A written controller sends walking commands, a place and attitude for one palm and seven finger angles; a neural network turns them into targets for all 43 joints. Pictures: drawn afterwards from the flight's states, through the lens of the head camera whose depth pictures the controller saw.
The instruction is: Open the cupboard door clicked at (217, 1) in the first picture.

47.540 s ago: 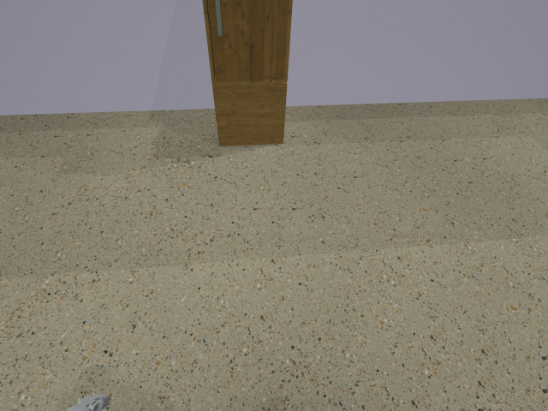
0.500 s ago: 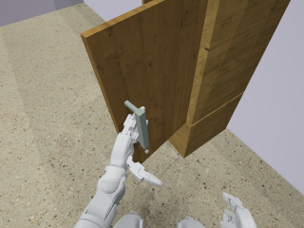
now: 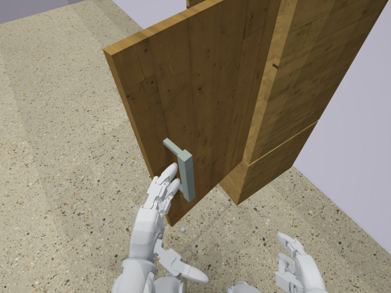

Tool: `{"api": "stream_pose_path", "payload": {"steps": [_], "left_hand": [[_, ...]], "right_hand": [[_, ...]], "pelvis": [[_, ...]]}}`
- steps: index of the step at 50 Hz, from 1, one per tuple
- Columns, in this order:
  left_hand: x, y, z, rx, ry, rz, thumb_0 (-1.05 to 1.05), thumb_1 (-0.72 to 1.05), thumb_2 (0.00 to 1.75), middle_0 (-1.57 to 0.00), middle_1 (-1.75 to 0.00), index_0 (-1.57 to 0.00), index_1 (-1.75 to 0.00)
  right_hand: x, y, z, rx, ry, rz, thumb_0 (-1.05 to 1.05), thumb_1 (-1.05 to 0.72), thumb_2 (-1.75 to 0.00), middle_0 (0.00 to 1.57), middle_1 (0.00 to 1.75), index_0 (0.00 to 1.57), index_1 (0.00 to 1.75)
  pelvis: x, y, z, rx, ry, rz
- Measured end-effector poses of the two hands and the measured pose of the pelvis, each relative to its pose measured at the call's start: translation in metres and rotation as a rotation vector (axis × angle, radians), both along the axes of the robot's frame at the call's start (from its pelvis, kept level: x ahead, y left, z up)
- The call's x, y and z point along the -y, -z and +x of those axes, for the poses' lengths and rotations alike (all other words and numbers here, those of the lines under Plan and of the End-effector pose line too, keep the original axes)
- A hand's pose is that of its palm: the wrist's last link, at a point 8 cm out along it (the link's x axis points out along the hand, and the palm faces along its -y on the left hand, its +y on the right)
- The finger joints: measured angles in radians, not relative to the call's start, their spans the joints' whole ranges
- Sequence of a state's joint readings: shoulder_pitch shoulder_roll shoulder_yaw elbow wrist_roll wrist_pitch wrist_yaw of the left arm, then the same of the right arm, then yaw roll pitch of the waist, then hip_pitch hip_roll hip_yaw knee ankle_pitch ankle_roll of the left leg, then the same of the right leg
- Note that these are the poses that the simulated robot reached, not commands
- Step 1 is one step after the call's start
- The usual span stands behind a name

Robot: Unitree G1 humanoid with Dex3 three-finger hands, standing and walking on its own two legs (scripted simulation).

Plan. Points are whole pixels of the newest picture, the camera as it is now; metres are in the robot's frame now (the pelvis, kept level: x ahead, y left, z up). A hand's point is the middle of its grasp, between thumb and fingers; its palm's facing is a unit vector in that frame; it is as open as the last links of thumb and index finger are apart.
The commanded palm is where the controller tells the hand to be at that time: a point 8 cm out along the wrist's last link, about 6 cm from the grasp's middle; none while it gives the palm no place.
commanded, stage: slide the hand sideways off the handle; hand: left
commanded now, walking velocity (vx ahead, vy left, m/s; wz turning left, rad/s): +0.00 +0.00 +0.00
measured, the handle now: (180, 172) +0.34 +0.06 +0.05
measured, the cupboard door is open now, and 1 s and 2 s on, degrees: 100 100 100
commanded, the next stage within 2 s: draw the hand back to the body in 0.46 s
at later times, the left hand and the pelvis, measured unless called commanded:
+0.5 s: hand (155, 260) +0.18 +0.08 +0.06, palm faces -0.08 -1.00 -0.02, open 16.3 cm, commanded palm +0.16 +0.13 +0.05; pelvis -0.01 -0.01 -0.01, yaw +0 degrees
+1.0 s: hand (107, 258) +0.17 +0.14 +0.12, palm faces -0.08 -0.99 -0.07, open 16.3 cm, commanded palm +0.14 +0.20 +0.13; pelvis -0.01 +0.00 +0.02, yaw +0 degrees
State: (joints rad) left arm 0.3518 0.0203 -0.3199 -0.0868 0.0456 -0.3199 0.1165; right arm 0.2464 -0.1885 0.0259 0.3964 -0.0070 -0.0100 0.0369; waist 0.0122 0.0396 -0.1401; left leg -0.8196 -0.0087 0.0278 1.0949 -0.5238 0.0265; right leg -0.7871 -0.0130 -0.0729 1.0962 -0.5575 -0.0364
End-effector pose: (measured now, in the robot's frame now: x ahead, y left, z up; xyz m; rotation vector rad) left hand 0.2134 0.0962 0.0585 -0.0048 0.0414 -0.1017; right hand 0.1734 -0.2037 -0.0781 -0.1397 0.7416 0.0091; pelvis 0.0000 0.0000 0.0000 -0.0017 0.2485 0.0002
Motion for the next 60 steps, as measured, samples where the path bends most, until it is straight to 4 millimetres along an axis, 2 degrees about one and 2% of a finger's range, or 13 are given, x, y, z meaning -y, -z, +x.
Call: {"api": "stream_pose_path", "payload": {"steps": [11,22,31,37,40,44,49,54,60], "left_hand": [[-0.024,0.002,-0.023,-0.011,-0.017,0.020,-0.01,-0.50,0.30,-0.15,-0.30,-0.15,-0.30],[-0.038,-0.001,-0.044,-0.005,-0.019,0.022,-0.01,-0.50,0.30,-0.15,-0.30,-0.15,-0.30],[-0.042,0.000,-0.056,0.012,-0.001,0.027,-0.01,-0.50,0.30,-0.15,-0.30,-0.15,-0.30],[-0.061,-0.027,-0.055,0.065,-0.020,0.089,-0.01,-0.50,0.30,-0.16,-0.30,-0.16,-0.31],[-0.072,-0.042,-0.056,0.070,-0.045,0.091,-0.01,-0.50,0.30,-0.16,-0.30,-0.16,-0.31],[-0.082,-0.050,-0.058,0.041,-0.046,0.074,-0.01,-0.50,0.30,-0.15,-0.30,-0.16,-0.30],[-0.092,-0.058,-0.061,0.021,-0.022,0.070,-0.01,-0.50,0.30,-0.15,-0.30,-0.15,-0.30],[-0.111,-0.075,-0.062,0.060,-0.047,0.089,-0.01,-0.47,0.31,-0.16,-0.30,-0.16,-0.31],[-0.135,-0.096,-0.066,0.003,-0.210,0.272,-0.01,-0.34,0.36,-0.16,-0.30,-0.16,-0.31]], "right_hand": [[0.009,0.000,0.013,0.035,-0.013,-0.023,0.01,-0.91,-0.90,0.20,0.30,0.20,0.30],[0.026,0.004,-0.002,0.042,0.028,-0.046,0.01,-0.91,-0.90,0.20,0.30,0.20,0.30],[0.030,0.006,-0.015,0.066,0.042,-0.055,0.01,-0.91,-0.90,0.20,0.30,0.20,0.30],[0.027,0.000,-0.022,0.072,0.065,-0.038,0.01,-0.91,-0.90,0.20,0.30,0.20,0.30],[0.024,-0.009,-0.024,0.080,0.078,-0.028,0.02,-0.91,-0.90,0.20,0.30,0.20,0.30],[0.023,-0.023,-0.024,0.102,0.082,-0.037,0.02,-0.91,-0.90,0.20,0.30,0.20,0.30],[0.023,-0.040,-0.018,0.141,0.085,-0.062,0.02,-0.91,-0.90,0.20,0.30,0.20,0.30],[0.019,-0.051,-0.009,0.171,0.082,-0.070,0.01,-0.91,-0.90,0.20,0.30,0.20,0.30],[0.006,-0.061,0.000,0.155,0.087,-0.083,0.01,-0.91,-0.90,0.20,0.30,0.20,0.30]], "pelvis": [[0.006,0.007,0.003,-0.013,-0.008,-0.003],[0.012,0.012,-0.005,-0.014,-0.009,-0.003],[0.014,0.017,-0.016,-0.006,-0.010,-0.007],[0.013,0.010,-0.020,0.029,-0.007,-0.010],[0.012,0.001,-0.018,0.050,-0.008,-0.012],[0.009,-0.009,-0.014,0.073,-0.010,-0.015],[0.003,-0.018,-0.010,0.097,-0.010,-0.021],[-0.001,-0.023,-0.005,0.118,-0.012,-0.028],[-0.009,-0.038,0.001,0.154,-0.007,-0.028]]}}
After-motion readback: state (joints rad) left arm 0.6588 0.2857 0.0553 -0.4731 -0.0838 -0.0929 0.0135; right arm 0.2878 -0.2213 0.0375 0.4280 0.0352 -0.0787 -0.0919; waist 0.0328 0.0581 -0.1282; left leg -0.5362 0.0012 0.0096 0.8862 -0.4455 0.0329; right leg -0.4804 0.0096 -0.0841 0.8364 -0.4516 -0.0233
